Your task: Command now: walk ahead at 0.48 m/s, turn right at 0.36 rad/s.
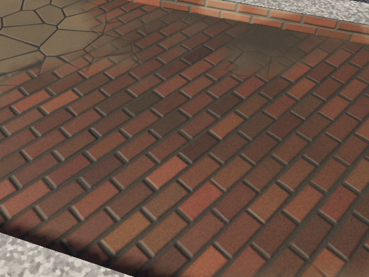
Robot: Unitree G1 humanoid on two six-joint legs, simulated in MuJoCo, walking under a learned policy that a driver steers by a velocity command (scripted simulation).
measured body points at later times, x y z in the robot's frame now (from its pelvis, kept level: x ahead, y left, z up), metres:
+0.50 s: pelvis +0.28 +0.04 +0.01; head +0.30 +0.03 +0.46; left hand +0.48 +0.24 -0.11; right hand +0.25 -0.22 -0.11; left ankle +0.31 +0.13 -0.73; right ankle +0.28 -0.11 -0.65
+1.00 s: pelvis +0.54 -0.15 -0.15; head +0.57 -0.18 +0.30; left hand +0.79 +0.01 -0.26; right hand +0.35 -0.35 -0.29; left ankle +0.42 +0.10 -0.65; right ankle +0.55 -0.27 -0.87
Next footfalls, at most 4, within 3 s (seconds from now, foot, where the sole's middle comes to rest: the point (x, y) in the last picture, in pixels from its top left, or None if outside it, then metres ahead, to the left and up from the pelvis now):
0.28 left None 0.35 0.13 -0.77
0.90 right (263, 268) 0.59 -0.29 -0.91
1.36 left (210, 197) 0.91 -0.09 -0.91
1.94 right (241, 143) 1.24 -0.26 -0.91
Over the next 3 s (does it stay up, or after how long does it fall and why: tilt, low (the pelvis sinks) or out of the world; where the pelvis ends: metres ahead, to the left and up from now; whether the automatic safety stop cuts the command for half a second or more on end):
stays up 1.68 -0.22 -0.14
